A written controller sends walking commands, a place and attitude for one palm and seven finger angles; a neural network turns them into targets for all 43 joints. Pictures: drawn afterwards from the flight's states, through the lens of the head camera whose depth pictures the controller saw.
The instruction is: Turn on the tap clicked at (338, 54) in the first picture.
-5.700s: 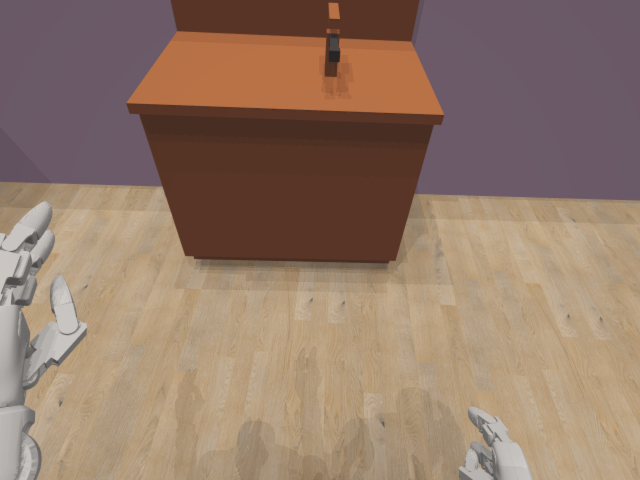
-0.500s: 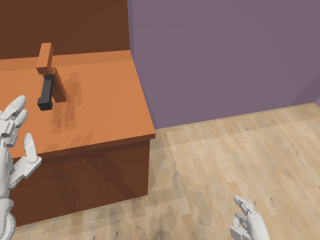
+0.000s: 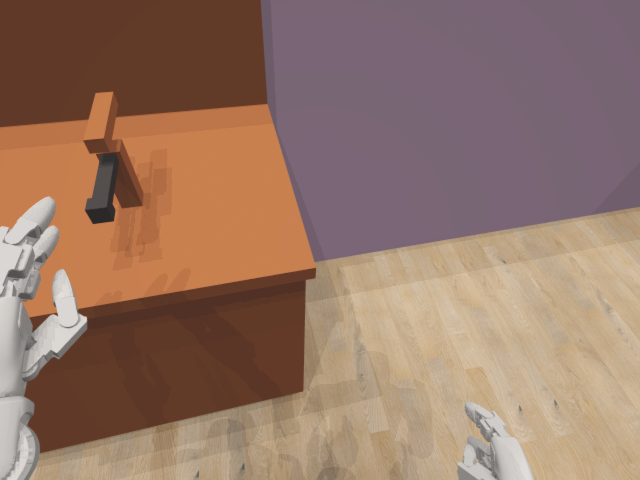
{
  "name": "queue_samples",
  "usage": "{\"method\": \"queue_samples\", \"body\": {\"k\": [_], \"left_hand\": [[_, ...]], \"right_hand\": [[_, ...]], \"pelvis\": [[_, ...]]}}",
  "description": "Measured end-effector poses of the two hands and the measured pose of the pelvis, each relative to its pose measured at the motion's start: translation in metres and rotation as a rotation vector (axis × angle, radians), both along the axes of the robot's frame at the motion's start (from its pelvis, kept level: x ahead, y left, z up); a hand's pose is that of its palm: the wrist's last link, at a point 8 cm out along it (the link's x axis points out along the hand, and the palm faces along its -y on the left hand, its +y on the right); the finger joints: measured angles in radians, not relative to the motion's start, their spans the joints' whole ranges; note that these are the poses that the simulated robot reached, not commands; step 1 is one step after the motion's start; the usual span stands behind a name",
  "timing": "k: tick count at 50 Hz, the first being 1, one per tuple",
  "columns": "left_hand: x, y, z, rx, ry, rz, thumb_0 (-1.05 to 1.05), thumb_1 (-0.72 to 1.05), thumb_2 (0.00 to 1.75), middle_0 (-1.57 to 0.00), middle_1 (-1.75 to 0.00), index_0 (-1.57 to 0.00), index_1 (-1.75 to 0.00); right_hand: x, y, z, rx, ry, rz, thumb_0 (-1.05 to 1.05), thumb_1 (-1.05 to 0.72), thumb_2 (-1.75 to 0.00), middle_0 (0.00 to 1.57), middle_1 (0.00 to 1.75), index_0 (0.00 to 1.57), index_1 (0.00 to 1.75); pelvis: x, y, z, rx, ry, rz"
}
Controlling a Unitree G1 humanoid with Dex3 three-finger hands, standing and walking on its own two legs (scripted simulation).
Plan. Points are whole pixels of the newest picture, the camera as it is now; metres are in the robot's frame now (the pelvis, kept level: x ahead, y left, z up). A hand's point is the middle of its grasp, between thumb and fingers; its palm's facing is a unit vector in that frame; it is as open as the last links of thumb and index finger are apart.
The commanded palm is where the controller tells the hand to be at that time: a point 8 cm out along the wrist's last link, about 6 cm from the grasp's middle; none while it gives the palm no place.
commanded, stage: shuffle to correct the standing spot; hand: left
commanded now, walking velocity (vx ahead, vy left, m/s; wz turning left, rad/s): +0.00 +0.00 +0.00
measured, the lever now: (100, 210) +0.43 +0.36 +0.07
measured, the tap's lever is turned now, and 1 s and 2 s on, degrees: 0 0 0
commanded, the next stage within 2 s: come to a stop and stand still in 0.62 s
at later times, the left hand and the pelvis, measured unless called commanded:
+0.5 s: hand (103, 294) +0.25 +0.24 +0.15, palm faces +0.38 -0.85 -0.36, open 7.4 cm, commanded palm +0.19 +0.28 +0.17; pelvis +0.03 +0.00 -0.02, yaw -1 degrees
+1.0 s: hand (113, 237) +0.31 +0.25 +0.16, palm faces +0.36 -0.83 -0.43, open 7.4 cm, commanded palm +0.26 +0.29 +0.17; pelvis +0.08 +0.02 -0.03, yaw -4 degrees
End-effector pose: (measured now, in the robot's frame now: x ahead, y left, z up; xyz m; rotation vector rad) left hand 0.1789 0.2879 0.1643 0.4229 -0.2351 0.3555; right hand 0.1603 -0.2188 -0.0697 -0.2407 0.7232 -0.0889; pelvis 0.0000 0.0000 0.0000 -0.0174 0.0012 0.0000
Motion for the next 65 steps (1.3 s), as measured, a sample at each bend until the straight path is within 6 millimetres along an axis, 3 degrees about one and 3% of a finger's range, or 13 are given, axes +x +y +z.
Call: {"method": "queue_samples", "body": {"k": [16, 29, 35, 43, 47, 57, 65], "left_hand": [[0.001, -0.003, -0.002, 0.002, -0.022, -0.001, 0.02, 0.88, 0.89, -0.21, -0.30, -0.21, -0.30], [0.040, -0.002, -0.001, 0.058, -0.084, -0.052, 0.02, 0.88, 0.89, -0.21, -0.30, -0.22, -0.30], [0.057, 0.011, -0.002, 0.084, -0.066, -0.063, 0.02, 0.88, 0.89, -0.21, -0.30, -0.22, -0.30], [0.093, -0.003, 0.012, 0.117, -0.065, -0.119, 0.02, 0.88, 0.89, -0.21, -0.30, -0.21, -0.30], [0.097, -0.001, 0.017, 0.147, -0.103, -0.111, 0.02, 0.88, 0.89, -0.22, -0.30, -0.22, -0.30], [0.095, 0.016, 0.006, 0.020, -0.115, -0.066, 0.02, 0.88, 0.89, -0.22, -0.30, -0.22, -0.30], [0.112, 0.043, 0.012, 0.049, -0.092, -0.021, 0.02, 0.88, 0.89, -0.21, -0.30, -0.22, -0.30]], "right_hand": [[0.002, -0.012, -0.002, -0.022, -0.027, -0.026, 0.01, -0.90, -0.90, 0.21, 0.30, 0.20, 0.30], [0.021, -0.017, -0.024, -0.019, 0.021, -0.069, 0.01, -0.90, -0.90, 0.20, 0.30, 0.20, 0.30], [0.028, -0.004, -0.025, -0.004, 0.020, -0.104, 0.01, -0.91, -0.90, 0.20, 0.30, 0.20, 0.30], [0.033, 0.015, -0.034, 0.057, 0.049, -0.114, 0.01, -0.90, -0.90, 0.20, 0.30, 0.20, 0.30], [0.045, 0.015, -0.046, 0.064, 0.073, -0.084, 0.01, -0.90, -0.90, 0.21, 0.30, 0.20, 0.30], [0.074, 0.016, -0.021, -0.036, 0.001, -0.077, 0.01, -0.91, -0.90, 0.20, 0.30, 0.20, 0.30], [0.089, 0.044, -0.008, 0.011, -0.050, -0.082, 0.01, -0.91, -0.90, 0.20, 0.30, 0.20, 0.30]], "pelvis": [[0.006, 0.000, -0.006, 0.003, -0.003, -0.017], [0.036, 0.008, -0.023, -0.002, 0.003, -0.008], [0.049, 0.021, -0.025, 0.020, -0.009, -0.055], [0.076, 0.022, -0.020, 0.010, -0.022, -0.052], [0.080, 0.020, -0.027, 0.000, -0.040, -0.034], [0.086, 0.039, -0.022, 0.006, -0.054, -0.065], [0.103, 0.052, -0.012, 0.019, -0.037, -0.067]]}}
